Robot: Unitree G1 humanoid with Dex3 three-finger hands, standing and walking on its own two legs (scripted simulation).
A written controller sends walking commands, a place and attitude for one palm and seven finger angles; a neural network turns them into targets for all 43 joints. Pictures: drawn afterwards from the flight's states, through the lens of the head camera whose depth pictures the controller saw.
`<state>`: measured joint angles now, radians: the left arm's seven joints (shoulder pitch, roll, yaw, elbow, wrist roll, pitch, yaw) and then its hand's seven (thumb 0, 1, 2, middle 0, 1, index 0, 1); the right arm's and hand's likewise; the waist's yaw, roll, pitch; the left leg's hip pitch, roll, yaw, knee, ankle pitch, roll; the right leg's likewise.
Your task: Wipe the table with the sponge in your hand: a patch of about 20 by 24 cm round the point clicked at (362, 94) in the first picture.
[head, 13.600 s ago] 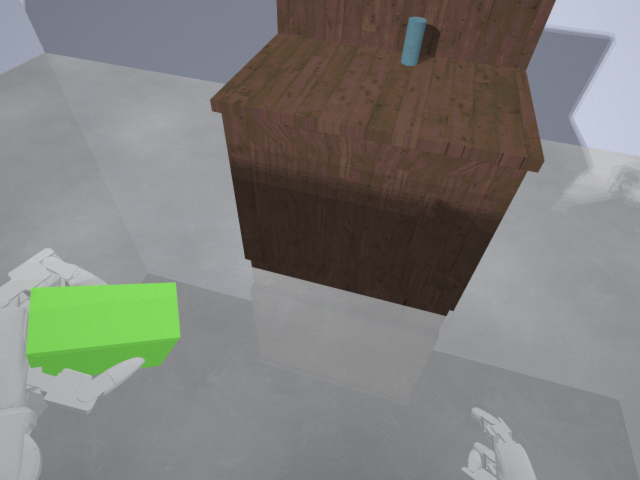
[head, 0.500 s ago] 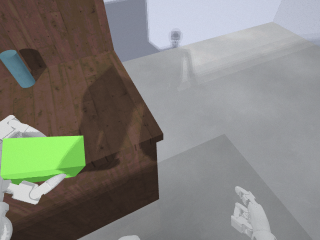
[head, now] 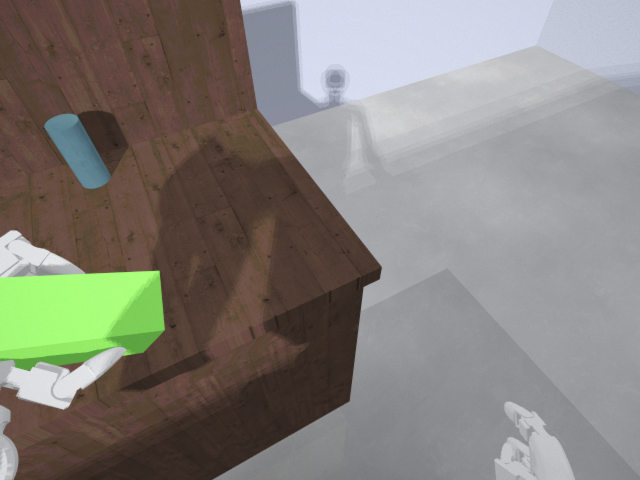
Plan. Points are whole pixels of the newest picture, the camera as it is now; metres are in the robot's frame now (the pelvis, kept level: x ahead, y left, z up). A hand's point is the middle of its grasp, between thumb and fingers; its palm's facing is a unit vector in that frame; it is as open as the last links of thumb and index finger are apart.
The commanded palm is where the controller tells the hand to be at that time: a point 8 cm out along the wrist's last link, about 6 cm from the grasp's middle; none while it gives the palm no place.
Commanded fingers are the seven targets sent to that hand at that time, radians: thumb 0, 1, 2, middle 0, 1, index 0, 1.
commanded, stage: shuffle to correct the standing spot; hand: left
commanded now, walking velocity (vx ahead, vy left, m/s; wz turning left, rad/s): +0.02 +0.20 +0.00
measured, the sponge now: (106, 319) +0.23 +0.20 +0.16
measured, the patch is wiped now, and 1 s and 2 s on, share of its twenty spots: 0.00 0.00 0.00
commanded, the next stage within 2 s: come to a stop and stand still in 0.88 s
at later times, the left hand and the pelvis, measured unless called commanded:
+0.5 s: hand out of the picture +0.16 +0.32 +0.18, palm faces +0.49 -0.80 -0.34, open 9.8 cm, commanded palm +0.11 +0.35 +0.19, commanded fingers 0.00 0.10 1.30 -1.20 -1.60 -1.20 -1.60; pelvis -0.04 +0.06 -0.01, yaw +1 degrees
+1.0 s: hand out of the picture +0.19 +0.34 +0.17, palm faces +0.45 -0.79 -0.41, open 9.8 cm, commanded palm +0.13 +0.38 +0.19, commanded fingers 0.00 0.10 1.30 -1.20 -1.60 -1.20 -1.60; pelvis -0.02 +0.09 +0.00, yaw +3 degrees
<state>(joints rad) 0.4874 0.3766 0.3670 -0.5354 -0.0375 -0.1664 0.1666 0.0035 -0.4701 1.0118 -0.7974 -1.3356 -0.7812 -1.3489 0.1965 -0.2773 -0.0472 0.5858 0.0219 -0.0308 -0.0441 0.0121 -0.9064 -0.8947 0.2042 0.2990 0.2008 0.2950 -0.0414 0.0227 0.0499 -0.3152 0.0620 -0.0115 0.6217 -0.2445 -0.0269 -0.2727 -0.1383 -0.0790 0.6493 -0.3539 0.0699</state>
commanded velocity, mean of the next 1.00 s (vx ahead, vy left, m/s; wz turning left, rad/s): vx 0.09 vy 0.16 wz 0.02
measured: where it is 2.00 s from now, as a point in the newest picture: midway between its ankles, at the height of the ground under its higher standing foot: outside the picture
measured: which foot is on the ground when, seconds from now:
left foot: down 0.00-1.00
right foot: down 0.00-0.80, up 0.82-0.90, down 0.92-1.00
